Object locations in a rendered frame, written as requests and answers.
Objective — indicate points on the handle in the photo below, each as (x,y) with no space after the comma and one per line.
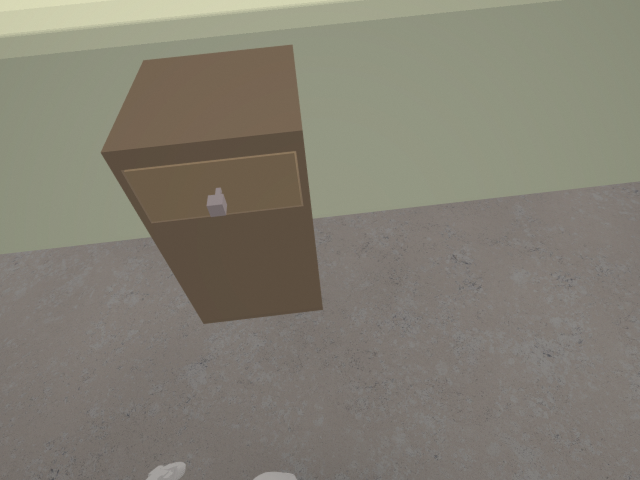
(216,204)

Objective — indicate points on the drawer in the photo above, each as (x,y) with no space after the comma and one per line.
(248,183)

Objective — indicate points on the cabinet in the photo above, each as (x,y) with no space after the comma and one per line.
(215,106)

